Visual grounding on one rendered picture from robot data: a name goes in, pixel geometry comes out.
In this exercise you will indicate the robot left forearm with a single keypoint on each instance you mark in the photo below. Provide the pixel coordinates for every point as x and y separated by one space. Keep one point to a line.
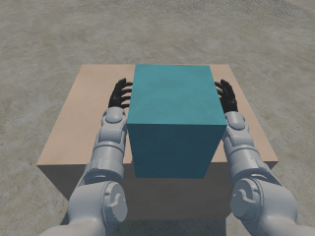
109 149

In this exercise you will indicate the robot left hand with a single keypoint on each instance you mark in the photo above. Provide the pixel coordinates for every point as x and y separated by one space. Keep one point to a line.
116 99

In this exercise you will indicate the right robot upper arm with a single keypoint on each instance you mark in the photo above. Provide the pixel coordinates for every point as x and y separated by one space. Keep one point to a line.
266 209

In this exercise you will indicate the robot right forearm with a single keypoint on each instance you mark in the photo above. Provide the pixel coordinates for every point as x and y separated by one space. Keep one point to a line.
242 156

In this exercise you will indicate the carton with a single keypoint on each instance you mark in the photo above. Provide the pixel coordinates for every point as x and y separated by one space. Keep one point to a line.
175 121

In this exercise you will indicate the robot right hand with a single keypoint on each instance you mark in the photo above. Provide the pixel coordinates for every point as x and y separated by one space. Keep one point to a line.
227 99

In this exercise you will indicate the left robot upper arm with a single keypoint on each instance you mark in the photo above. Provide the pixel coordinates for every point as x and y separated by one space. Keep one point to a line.
93 210

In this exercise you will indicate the pedestal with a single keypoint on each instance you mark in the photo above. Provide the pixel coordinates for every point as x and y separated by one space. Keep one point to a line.
71 143

